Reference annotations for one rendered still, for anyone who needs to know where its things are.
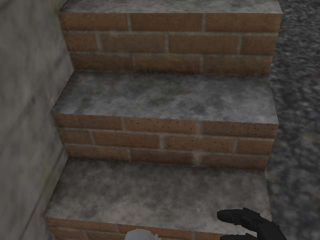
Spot robot left thigh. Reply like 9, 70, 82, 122
125, 228, 162, 240

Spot right robot hand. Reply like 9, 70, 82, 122
217, 207, 287, 240

